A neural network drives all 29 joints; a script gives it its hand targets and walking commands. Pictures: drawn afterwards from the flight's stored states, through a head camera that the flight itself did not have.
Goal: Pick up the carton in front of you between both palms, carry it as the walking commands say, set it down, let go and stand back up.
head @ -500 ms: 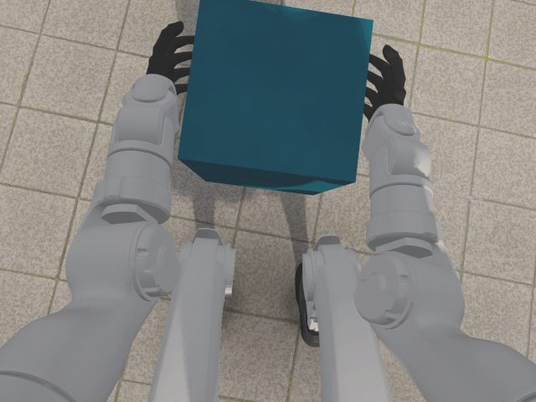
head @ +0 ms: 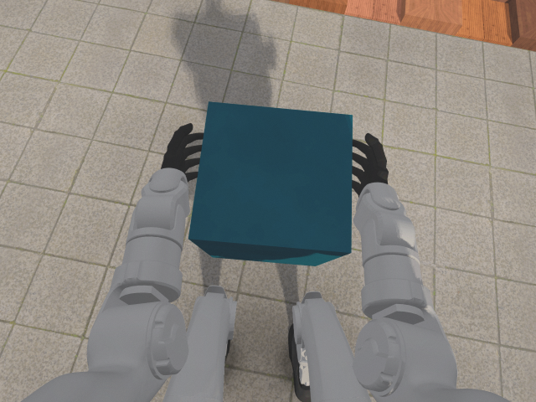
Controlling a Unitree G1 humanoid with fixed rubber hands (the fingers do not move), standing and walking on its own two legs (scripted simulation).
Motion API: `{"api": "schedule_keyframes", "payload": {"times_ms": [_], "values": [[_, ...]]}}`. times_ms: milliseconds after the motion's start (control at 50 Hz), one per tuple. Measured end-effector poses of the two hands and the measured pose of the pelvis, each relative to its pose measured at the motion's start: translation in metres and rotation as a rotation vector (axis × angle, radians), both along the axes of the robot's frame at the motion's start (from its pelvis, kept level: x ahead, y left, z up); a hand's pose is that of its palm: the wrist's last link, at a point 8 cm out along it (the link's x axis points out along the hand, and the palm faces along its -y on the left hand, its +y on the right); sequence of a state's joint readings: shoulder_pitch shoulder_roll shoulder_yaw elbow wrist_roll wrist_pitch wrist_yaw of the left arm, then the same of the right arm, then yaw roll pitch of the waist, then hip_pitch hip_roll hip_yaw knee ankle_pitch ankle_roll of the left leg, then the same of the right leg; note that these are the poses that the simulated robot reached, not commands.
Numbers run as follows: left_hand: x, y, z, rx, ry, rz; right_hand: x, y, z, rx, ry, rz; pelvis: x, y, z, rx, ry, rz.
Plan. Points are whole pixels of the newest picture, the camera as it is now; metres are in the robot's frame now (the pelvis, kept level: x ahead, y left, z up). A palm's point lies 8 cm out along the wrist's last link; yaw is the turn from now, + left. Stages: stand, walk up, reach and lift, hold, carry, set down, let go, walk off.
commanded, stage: reach and lift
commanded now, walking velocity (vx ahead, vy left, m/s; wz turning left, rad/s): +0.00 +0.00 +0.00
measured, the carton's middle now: (271, 197) +0.42 +0.01 -0.11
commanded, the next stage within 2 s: hold in 1.80 s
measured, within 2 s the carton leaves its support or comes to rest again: neither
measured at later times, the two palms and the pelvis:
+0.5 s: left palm (143, 158) +0.37 +0.15 +0.12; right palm (434, 167) +0.38 -0.15 +0.12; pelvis +0.05 -0.01 +0.14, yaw +1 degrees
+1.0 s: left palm (107, 144) +0.34 +0.15 +0.20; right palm (505, 149) +0.35 -0.15 +0.21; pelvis +0.05 -0.01 +0.18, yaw +1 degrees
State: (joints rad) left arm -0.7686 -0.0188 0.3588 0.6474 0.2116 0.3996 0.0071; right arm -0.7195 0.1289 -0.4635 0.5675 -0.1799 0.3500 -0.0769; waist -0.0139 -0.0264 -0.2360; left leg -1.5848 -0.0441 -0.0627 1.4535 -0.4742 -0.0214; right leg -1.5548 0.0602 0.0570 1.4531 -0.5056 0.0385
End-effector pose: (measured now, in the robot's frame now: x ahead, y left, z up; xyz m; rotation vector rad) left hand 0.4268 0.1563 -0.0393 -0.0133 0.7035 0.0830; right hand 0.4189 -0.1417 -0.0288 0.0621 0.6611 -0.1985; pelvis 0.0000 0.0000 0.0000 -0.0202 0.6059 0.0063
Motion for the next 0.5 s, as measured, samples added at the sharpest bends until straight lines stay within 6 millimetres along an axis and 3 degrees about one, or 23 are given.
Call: {"api": "schedule_keyframes", "payload": {"times_ms": [500], "values": [[-0.052, -0.006, 0.155, 0.005, 0.002, 0.041, -0.04, -0.006, 0.154, -0.01, 0.003, 0.047, 0.049, -0.006, 0.136, 0.019, -0.346, 0.006]]}}
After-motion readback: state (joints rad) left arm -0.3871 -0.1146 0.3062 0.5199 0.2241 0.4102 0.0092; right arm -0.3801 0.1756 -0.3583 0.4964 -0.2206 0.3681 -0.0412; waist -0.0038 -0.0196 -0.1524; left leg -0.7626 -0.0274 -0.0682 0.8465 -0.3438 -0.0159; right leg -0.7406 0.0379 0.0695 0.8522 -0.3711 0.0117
